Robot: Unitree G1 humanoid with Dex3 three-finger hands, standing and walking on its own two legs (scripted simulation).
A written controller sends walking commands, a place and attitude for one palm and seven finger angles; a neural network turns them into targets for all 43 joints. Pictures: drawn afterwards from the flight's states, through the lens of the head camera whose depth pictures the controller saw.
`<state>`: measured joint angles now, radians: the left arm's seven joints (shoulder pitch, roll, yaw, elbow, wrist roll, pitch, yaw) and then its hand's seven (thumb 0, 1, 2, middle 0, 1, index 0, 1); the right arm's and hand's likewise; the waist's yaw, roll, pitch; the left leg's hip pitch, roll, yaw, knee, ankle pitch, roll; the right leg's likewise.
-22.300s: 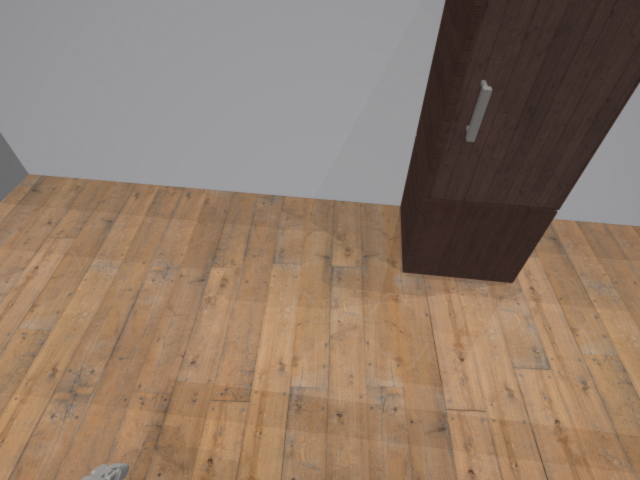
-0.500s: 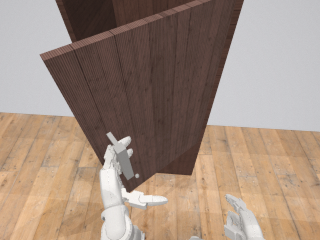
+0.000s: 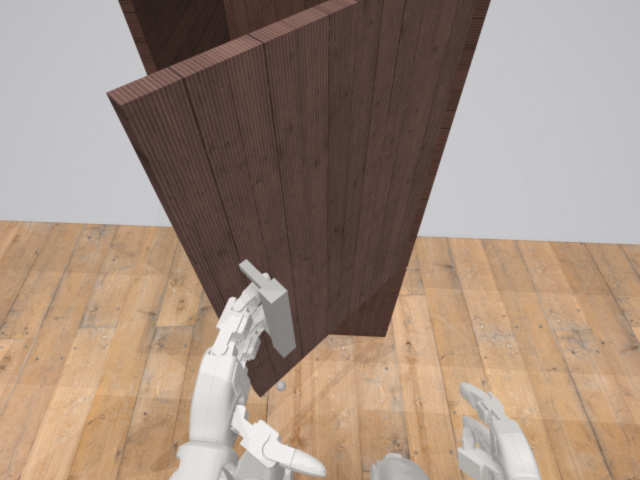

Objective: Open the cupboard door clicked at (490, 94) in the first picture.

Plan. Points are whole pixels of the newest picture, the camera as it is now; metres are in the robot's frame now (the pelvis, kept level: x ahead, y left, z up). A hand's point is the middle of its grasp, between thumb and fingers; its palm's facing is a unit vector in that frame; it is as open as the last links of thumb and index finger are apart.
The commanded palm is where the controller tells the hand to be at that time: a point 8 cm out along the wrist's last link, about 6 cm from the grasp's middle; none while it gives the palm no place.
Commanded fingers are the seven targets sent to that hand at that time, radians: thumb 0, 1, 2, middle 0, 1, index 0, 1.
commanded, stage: slide the hand sideways off the handle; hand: left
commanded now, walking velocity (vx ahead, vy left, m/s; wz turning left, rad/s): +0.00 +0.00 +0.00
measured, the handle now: (268, 310) +0.30 +0.08 +0.07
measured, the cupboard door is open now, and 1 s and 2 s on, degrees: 47 46 46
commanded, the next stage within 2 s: draw the hand back to the body in 0.76 s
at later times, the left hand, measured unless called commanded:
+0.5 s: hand (238, 417) +0.19 +0.09 +0.07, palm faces -0.08 -1.00 -0.02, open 16.1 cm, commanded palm +0.15 +0.17 +0.06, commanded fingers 0.00 -0.50 0.30 -0.15 -0.30 -0.15 -0.30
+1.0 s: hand (178, 435) +0.17 +0.14 +0.08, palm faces -0.05 -1.00 -0.02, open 16.3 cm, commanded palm +0.13 +0.21 +0.09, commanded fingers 0.00 -0.50 0.30 -0.15 -0.30 -0.15 -0.30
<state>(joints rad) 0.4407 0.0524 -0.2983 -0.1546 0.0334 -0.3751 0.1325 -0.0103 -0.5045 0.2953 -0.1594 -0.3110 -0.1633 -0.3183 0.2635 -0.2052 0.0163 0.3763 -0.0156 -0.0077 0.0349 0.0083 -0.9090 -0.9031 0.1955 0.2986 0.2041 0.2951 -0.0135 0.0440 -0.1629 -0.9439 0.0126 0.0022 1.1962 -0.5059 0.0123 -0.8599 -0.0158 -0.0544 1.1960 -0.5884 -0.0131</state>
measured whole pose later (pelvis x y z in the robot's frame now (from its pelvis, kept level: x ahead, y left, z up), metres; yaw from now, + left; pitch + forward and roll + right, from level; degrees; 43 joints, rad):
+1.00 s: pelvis -0.01 -0.01 -0.01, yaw +0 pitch +14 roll -3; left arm 0.65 0.22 0.02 -0.31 -0.24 -0.38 -0.21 -0.01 -0.50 0.30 -0.16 -0.30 -0.16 -0.31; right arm 0.22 -0.20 -0.02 0.41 0.04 -0.03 -0.06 0.01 -0.91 -0.90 0.20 0.30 0.20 0.30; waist 0.03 0.05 -0.17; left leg -0.99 0.03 -0.05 1.27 -0.53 0.00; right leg -0.88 0.01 -0.10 1.23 -0.60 -0.03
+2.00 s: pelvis +0.04 +0.01 +0.09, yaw -1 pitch -2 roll -1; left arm 0.53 0.36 0.29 -0.46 -0.07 -0.02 0.14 0.01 0.49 0.72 -0.20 -0.30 -0.20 -0.31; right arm 0.22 -0.23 0.05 0.57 0.01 -0.10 -0.09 0.01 -0.91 -0.90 0.20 0.30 0.21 0.30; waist 0.07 0.05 -0.03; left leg -0.22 0.00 0.03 0.54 -0.29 0.03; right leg -0.13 -0.01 -0.03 0.49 -0.32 0.01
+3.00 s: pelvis -0.01 +0.02 +0.10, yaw -3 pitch -1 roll -1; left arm 0.56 0.43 0.40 -0.49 -0.06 -0.13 0.14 0.02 0.88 0.89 -0.22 -0.30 -0.22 -0.31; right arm 0.18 -0.23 -0.01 0.54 0.02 0.02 -0.08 0.01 -0.91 -0.90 0.20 0.30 0.21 0.30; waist 0.00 0.02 0.04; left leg -0.29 0.02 0.06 0.47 -0.17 0.03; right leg -0.22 0.01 0.00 0.43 -0.20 0.02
